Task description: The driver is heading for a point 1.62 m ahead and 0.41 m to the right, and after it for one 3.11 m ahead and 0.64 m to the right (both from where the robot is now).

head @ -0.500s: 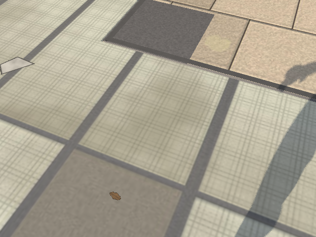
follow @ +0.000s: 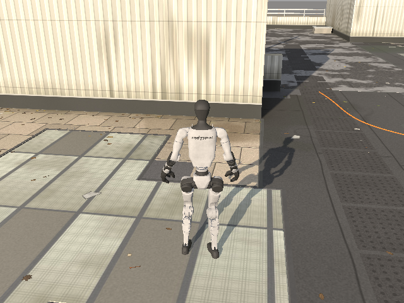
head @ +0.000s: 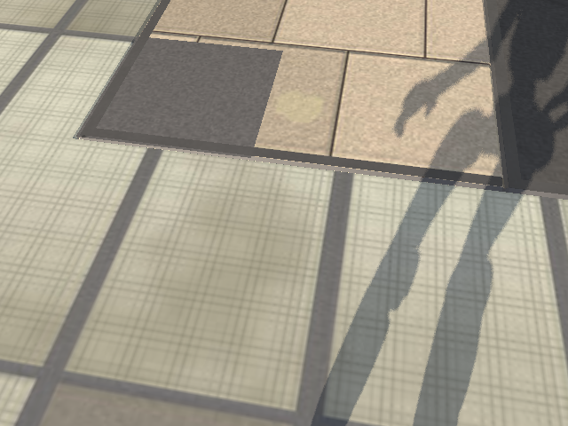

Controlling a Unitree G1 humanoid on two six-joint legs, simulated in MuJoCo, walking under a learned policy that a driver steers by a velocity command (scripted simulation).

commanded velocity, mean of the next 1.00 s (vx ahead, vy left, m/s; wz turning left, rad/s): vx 0.02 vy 0.00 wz -0.50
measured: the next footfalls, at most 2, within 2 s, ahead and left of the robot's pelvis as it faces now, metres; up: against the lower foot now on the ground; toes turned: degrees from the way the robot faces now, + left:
right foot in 0.40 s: +0.03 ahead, -0.13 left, +0.00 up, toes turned -16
left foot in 0.88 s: +0.12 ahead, +0.08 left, +0.00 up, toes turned -31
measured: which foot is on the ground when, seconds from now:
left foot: down 0.00-0.40, up 0.42-0.86, down 0.88-1.00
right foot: down 0.00-0.00, up 0.02-0.38, down 0.40-0.88, up 0.90-1.00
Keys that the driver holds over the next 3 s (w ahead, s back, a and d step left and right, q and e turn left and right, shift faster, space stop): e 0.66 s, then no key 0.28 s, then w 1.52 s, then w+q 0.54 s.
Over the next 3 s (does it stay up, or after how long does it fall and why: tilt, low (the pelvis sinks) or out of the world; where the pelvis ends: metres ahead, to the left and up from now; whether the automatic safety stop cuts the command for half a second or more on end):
stays up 0.92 -0.39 0.02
